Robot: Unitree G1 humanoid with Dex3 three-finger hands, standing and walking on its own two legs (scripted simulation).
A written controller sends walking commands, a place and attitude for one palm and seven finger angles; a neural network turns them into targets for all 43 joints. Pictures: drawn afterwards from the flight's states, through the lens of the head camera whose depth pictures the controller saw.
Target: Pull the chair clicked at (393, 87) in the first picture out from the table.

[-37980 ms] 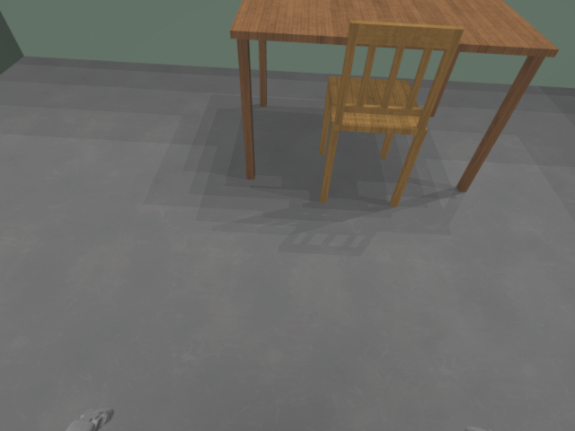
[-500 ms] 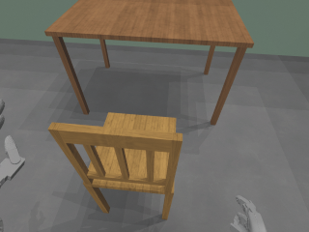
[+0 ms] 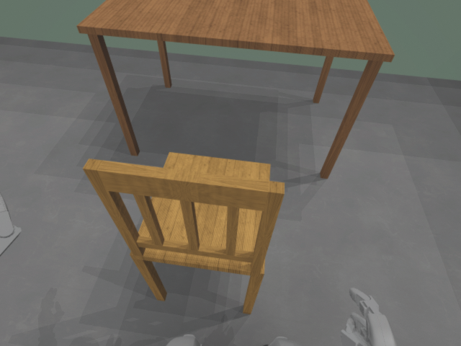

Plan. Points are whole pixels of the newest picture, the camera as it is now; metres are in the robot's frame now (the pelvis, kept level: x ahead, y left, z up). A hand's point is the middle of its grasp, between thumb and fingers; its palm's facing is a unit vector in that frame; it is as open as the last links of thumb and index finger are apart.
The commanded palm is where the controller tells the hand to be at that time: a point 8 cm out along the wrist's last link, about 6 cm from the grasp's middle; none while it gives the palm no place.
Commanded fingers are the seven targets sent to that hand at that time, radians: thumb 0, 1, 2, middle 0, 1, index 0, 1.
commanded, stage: step back with the hand held close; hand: left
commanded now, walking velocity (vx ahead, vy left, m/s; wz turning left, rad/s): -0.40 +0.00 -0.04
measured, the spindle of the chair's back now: (191, 225) +0.38 +0.11 -0.10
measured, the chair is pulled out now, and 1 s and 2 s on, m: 0.63 0.63 0.63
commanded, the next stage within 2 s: stop stepping back and stand still in 0.50 s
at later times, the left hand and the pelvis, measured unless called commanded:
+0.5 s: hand (11, 255) +0.18 +0.24 +0.20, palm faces +0.41 -0.77 -0.48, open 7.4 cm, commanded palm +0.11 +0.28 +0.20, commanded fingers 0.00 0.90 0.90 -0.20 -0.30 -0.20 -0.30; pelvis -0.04 -0.01 +0.00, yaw -4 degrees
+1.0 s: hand out of the picture +0.10 +0.22 +0.19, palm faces +0.31 -0.83 -0.46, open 7.4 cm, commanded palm +0.05 +0.27 +0.20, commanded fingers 0.00 0.90 0.90 -0.20 -0.30 -0.20 -0.30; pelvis -0.11 -0.02 +0.02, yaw -4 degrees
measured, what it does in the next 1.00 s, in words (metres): walks backwards: right foot, then left foot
